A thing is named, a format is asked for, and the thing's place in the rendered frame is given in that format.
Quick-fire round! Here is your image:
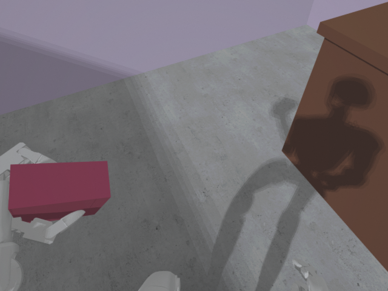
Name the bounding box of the table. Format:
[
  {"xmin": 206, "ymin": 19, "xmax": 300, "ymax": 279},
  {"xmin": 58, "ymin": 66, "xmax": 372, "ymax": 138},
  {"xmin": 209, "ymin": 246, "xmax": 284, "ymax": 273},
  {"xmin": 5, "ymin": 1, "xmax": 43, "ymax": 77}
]
[{"xmin": 282, "ymin": 2, "xmax": 388, "ymax": 271}]

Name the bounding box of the robot right hand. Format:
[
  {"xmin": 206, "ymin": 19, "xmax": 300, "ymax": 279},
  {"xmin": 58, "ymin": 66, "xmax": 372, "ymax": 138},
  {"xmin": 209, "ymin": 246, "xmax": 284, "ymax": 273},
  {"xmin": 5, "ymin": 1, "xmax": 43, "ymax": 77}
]
[{"xmin": 290, "ymin": 258, "xmax": 330, "ymax": 291}]

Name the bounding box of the robot left thigh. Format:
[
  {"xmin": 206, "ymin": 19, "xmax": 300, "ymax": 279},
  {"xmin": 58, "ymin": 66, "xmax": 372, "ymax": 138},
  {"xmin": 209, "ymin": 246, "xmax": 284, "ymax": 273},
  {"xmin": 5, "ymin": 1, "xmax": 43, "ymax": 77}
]
[{"xmin": 138, "ymin": 271, "xmax": 180, "ymax": 291}]

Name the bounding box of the robot left hand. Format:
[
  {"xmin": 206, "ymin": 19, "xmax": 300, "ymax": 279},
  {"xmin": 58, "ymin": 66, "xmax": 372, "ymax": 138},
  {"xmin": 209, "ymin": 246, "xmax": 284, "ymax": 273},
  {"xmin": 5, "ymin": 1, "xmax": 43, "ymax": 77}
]
[{"xmin": 0, "ymin": 142, "xmax": 85, "ymax": 245}]

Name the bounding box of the sponge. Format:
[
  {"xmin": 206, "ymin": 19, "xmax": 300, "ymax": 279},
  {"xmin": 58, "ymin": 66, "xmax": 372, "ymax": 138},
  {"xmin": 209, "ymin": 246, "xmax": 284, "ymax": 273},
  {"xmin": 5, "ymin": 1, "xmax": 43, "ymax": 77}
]
[{"xmin": 8, "ymin": 161, "xmax": 111, "ymax": 223}]

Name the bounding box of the robot left forearm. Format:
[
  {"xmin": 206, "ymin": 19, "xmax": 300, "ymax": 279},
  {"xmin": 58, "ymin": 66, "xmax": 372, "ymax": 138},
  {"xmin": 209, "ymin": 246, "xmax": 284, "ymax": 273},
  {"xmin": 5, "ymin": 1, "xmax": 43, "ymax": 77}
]
[{"xmin": 0, "ymin": 242, "xmax": 24, "ymax": 291}]

